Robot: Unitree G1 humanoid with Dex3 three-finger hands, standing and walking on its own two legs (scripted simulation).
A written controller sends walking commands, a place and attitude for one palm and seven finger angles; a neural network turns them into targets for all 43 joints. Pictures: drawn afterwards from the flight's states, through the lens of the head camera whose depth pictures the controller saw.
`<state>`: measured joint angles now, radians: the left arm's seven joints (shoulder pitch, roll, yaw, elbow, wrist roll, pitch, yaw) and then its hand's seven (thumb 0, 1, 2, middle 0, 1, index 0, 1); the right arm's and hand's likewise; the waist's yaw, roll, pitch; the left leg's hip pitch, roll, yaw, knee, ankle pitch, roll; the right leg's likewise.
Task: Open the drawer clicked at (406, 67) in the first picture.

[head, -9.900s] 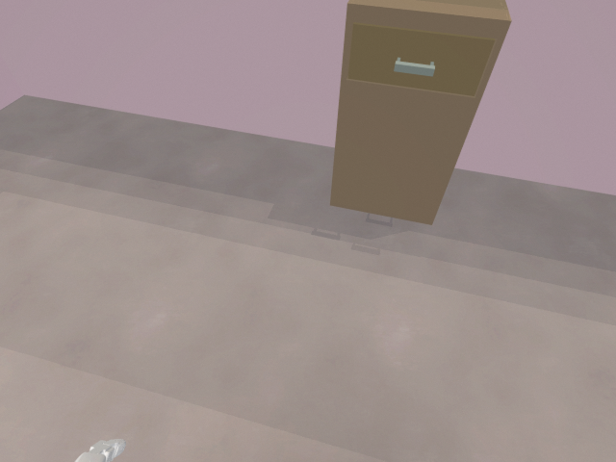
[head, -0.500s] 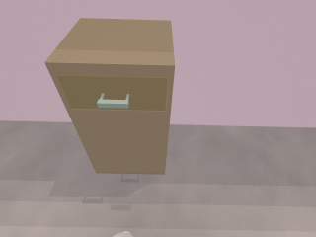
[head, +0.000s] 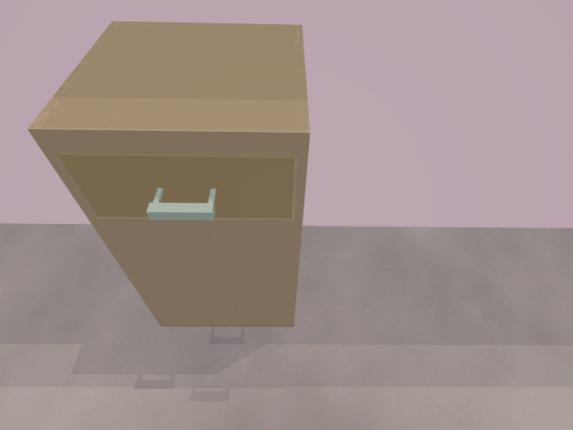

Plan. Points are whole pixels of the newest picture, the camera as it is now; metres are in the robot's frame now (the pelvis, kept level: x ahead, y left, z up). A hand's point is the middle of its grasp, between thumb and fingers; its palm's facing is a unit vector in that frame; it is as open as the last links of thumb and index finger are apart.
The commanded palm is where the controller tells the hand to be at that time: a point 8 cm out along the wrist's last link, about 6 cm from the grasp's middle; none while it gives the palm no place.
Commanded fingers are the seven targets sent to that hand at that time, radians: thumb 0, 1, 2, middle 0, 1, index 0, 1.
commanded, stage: come to a stop and stand still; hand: left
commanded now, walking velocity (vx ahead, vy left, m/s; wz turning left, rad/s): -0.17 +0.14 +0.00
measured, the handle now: (184, 202) +0.51 +0.24 -0.04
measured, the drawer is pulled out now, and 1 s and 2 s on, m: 0.00 0.00 0.00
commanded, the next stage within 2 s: look again from close up in 0.92 s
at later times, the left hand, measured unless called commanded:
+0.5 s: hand out of the picture +0.00 +0.21 -0.17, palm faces +0.09 -0.98 -0.20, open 7.4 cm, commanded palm none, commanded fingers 0.00 0.90 0.90 -0.20 -0.30 -0.20 -0.30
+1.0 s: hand out of the picture -0.03 +0.16 -0.18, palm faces +0.04 -0.99 -0.16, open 7.4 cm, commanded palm none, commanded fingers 0.00 0.90 0.90 -0.20 -0.30 -0.20 -0.30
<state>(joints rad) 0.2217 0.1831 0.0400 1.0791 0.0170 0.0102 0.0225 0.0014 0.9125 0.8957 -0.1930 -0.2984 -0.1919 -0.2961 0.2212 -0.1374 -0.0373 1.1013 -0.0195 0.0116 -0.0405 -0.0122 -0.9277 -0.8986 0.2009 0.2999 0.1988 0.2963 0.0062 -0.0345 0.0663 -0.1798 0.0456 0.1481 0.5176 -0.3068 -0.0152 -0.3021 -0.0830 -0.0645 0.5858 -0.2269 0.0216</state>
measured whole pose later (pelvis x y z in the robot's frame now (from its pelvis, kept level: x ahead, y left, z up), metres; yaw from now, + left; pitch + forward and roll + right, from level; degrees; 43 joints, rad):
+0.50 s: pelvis -0.04 +0.02 +0.01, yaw +2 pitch -1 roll +0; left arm 0.20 0.20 0.05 1.06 0.02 0.06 0.01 0.00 0.90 0.90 -0.20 -0.30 -0.19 -0.30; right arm 0.25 -0.14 -0.03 1.05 -0.03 0.02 -0.02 0.00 -0.91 -0.90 0.20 0.30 0.20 0.30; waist 0.01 -0.04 0.02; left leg -0.16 0.01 0.03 0.47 -0.30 0.00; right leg -0.36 -0.05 -0.04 0.71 -0.35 0.02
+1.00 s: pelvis -0.02 +0.00 +0.00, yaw +0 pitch -2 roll +0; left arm 0.32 0.12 -0.01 1.12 0.02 -0.01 0.04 0.01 0.92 0.90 -0.20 -0.30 -0.20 -0.30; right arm 0.28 -0.16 0.00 1.08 -0.02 0.00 -0.04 0.01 -0.93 -0.90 0.20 0.30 0.20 0.30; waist 0.00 0.00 0.01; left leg -0.20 0.03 0.05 0.56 -0.32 0.00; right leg -0.16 0.02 -0.07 0.53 -0.34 -0.03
